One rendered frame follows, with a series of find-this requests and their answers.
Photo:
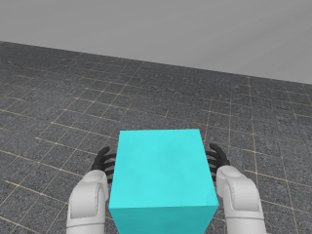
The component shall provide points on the robot left forearm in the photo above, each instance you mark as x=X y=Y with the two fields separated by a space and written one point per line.
x=86 y=205

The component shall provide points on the right robot hand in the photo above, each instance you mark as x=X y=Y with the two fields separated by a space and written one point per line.
x=220 y=159

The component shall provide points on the carton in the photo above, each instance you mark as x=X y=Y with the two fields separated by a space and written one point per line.
x=162 y=183

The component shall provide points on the robot right forearm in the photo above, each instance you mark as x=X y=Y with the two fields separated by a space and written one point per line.
x=241 y=202

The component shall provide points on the left robot hand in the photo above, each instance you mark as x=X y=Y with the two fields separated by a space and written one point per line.
x=101 y=166

